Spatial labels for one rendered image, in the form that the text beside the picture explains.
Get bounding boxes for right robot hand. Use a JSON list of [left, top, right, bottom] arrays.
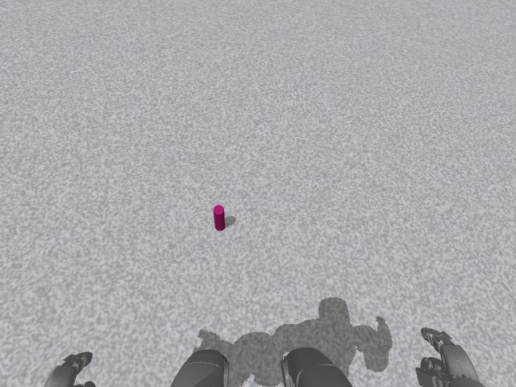
[[415, 327, 480, 387]]

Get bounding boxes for can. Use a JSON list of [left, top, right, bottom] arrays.
[[214, 206, 225, 231]]

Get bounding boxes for left robot hand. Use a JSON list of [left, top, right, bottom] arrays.
[[44, 352, 96, 387]]

